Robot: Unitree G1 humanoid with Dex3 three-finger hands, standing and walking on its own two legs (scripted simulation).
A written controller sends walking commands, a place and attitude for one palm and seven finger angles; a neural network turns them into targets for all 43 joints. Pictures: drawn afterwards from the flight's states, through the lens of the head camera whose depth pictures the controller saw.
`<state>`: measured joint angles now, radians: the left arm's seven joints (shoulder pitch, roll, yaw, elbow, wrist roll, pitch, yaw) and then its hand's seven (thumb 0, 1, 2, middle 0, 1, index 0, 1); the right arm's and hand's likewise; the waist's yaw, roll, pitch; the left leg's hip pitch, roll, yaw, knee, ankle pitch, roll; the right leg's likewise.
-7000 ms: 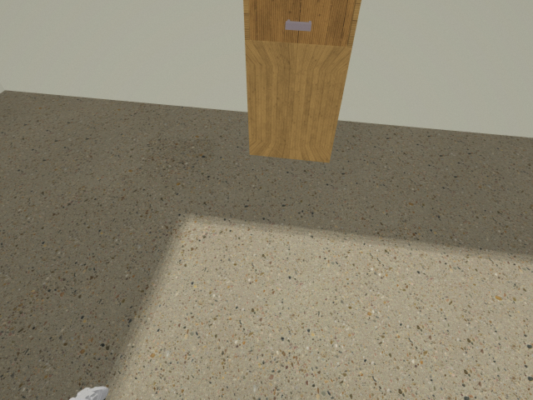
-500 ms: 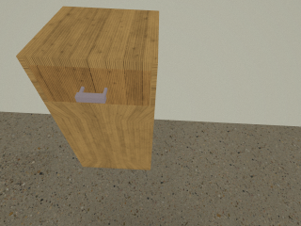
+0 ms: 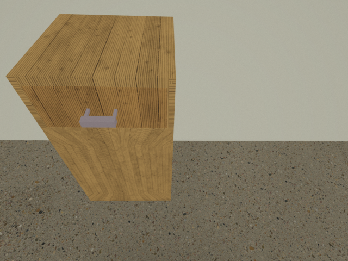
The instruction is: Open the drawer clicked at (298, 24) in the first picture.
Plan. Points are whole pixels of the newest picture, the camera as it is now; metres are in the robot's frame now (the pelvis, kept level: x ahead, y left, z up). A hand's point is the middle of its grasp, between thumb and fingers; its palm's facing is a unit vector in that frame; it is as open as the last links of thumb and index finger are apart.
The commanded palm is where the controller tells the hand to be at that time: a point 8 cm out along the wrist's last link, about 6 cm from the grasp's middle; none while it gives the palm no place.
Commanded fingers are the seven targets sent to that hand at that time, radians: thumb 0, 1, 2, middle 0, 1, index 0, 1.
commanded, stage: look again from close up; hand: left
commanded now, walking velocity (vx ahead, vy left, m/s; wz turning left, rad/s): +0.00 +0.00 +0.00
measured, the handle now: (100, 116) +0.52 +0.28 -0.02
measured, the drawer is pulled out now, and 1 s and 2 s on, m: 0.00 0.00 0.00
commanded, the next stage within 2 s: shuffle to correct the standing spot in 0.54 s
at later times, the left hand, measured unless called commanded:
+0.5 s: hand out of the picture +0.05 +0.21 -0.17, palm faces +0.03 -0.97 -0.24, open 7.4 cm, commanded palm none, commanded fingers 0.00 0.90 0.90 -0.20 -0.30 -0.20 -0.30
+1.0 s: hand out of the picture -0.08 +0.19 -0.19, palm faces +0.08 -0.99 -0.14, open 7.4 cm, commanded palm none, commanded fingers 0.00 0.90 0.90 -0.20 -0.30 -0.20 -0.30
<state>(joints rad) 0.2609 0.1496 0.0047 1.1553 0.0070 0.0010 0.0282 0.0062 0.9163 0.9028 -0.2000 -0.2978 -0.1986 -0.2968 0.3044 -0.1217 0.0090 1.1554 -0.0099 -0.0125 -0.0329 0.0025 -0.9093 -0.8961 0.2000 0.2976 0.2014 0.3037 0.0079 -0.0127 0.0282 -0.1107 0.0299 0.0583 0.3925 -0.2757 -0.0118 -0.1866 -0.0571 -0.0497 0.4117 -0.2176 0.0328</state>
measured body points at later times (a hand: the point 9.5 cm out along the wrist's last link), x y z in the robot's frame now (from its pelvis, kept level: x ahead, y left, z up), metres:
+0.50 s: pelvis -0.03 +0.00 -0.01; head -0.05 +0.02 +0.44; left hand +0.05 +0.27 -0.15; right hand +0.06 -0.27 -0.13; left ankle -0.04 +0.12 -0.74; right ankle +0.00 -0.14 -0.74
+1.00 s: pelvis -0.01 +0.03 -0.01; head -0.02 +0.05 +0.44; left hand -0.09 +0.24 -0.18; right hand -0.07 -0.20 -0.16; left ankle -0.04 +0.12 -0.74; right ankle +0.00 -0.13 -0.74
